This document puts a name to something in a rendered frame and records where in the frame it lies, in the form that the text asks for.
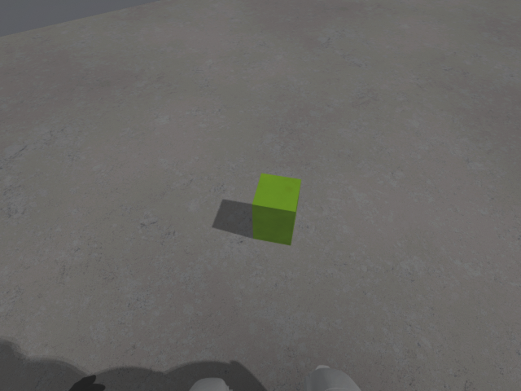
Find carton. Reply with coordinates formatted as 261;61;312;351
252;174;301;245

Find robot left hand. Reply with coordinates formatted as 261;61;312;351
69;375;105;391

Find robot right thigh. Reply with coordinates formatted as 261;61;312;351
304;368;361;391

